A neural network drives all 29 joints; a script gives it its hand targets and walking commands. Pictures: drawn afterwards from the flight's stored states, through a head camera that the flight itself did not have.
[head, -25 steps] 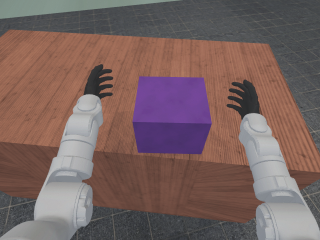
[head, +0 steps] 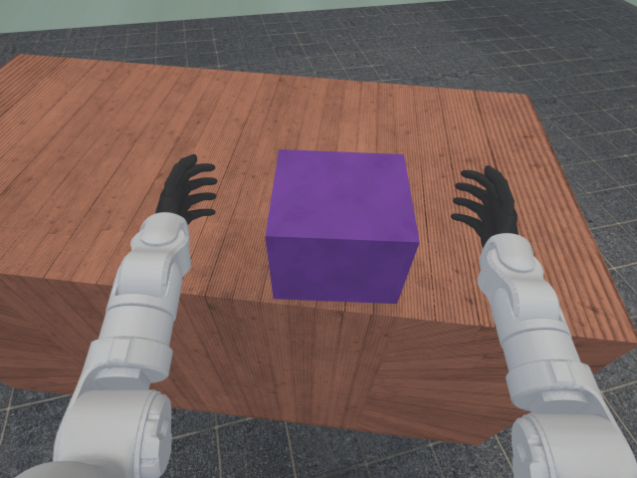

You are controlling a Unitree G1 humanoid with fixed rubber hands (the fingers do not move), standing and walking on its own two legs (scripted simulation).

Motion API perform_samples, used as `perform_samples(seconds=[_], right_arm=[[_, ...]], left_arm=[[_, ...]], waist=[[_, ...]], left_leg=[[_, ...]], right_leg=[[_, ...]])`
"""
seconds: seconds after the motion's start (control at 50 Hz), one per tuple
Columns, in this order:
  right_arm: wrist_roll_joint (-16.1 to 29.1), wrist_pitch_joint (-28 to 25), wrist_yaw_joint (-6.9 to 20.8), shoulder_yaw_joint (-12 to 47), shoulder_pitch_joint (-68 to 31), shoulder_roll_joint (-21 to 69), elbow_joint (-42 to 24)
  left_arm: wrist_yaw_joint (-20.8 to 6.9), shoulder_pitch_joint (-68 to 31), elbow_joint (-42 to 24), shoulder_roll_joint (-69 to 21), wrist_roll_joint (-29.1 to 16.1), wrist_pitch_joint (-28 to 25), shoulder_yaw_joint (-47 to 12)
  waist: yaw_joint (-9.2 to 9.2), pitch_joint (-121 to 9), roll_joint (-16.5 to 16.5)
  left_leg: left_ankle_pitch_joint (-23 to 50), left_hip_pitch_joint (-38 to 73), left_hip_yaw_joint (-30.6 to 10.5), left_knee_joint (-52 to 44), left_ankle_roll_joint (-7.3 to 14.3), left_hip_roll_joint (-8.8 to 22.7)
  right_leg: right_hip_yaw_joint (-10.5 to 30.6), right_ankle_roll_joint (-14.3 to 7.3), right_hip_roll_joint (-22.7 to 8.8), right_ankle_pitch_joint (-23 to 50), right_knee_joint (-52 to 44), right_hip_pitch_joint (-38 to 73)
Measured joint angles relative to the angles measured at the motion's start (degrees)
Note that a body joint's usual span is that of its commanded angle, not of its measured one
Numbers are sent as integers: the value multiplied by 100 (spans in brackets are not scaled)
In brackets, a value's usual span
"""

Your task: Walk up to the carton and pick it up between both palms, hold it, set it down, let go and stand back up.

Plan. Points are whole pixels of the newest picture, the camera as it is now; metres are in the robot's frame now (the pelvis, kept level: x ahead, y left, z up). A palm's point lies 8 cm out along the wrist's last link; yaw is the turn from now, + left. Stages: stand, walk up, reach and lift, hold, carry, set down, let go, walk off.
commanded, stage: set down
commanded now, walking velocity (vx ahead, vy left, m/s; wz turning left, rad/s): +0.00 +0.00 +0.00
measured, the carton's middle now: (338, 227) +0.45 -0.02 +0.02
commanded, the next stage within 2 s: let go in 1.94 s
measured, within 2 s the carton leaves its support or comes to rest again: neither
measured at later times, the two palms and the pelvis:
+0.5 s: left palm (171, 291) +0.31 +0.20 +0.06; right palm (514, 320) +0.28 -0.23 +0.04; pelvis +0.00 +0.00 +0.00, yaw +0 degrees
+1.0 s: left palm (157, 350) +0.26 +0.22 +0.00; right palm (495, 352) +0.26 -0.21 +0.01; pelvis +0.03 +0.01 +0.00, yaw +0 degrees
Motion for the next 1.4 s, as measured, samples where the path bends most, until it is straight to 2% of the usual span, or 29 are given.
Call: perform_samples(seconds=[0.12, 0.24, 0.38, 0.52, 0.68, 0.9, 1.0, 1.1, 1.2, 1.4], right_arm=[[0, -406, 5, 1, 819, 0, -380], [0, -755, 95, 2, 1701, 1, -821], [1, -1059, 201, 3, 2384, 15, -1110], [1, -1226, 276, 26, 2534, 95, -1120], [1, -1416, 279, 157, 2683, 180, -1119], [1, -1795, 279, 317, 3511, 366, -1120], [1, -1905, 284, 321, 3762, 374, -1118], [1, -1775, 355, 322, 3795, 374, -1116], [2, -1461, 382, 321, 3795, 374, -1115], [1, -1379, 385, 321, 3797, 374, -1118]], left_arm=[[-27, 1145, -748, 0, 1, -376, 1], [-27, 1883, -1117, 0, 1, -872, -10], [-29, 2304, -1138, -1, -57, -1454, -356], [-27, 2486, -1136, 0, -97, -1861, -697], [-26, 2793, -1134, 0, -97, -2097, -723], [-146, 3803, -1134, 0, -97, -2336, -737], [-154, 4198, -1133, 0, -97, -2353, -780], [-154, 4330, -1132, 0, -98, -2201, -851], [-154, 4330, -1130, 0, -98, -1857, -869], [-215, 4330, -1131, 0, -98, -1122, -869]], waist=[[0, 5, 0], [15, 6, 0], [15, 6, 0], [16, 5, 0], [16, 4, 0], [16, 77, 1], [16, 155, 12], [16, 185, 61], [16, 186, 141], [18, 186, 141]], left_leg=[[-2, 0, 1, -21, -3, 0], [1, 0, 1, -21, -3, 0], [3, 18, 1, -21, -3, 0], [-4, 17, 1, -21, -3, 0], [-71, 88, 2, -20, 0, 0], [-281, 514, 6, -20, 11, 0], [-330, 670, 7, -21, 11, 0], [-333, 727, 7, -21, 11, 0], [-332, 766, 8, -23, 11, 0], [-327, 818, 8, -32, 15, 1]], right_leg=[[0, 0, 0, 0, -24, 2], [0, 0, 0, 0, -25, 3], [0, 0, 0, 0, -25, 21], [1, 0, 0, -7, -25, 21], [1, 0, 0, -73, -25, 94], [1, 0, 0, -282, -25, 523], [1, 0, 0, -333, -25, 679], [1, 0, -1, -338, -25, 736], [1, 0, 0, -338, -25, 775], [1, 0, 0, -339, -26, 822]])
